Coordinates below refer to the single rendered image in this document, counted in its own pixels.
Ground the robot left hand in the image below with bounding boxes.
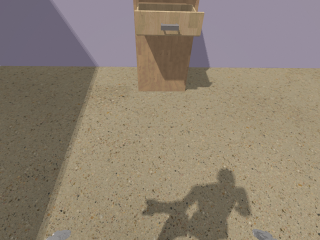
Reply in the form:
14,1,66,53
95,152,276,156
46,230,71,240

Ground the robot right hand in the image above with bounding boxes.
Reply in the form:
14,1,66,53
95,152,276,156
252,229,277,240

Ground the cabinet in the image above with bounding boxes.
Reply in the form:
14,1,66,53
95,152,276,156
133,0,200,92

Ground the drawer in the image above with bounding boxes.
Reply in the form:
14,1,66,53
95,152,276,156
134,3,205,37

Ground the handle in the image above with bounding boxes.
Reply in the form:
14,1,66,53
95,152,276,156
161,23,179,31

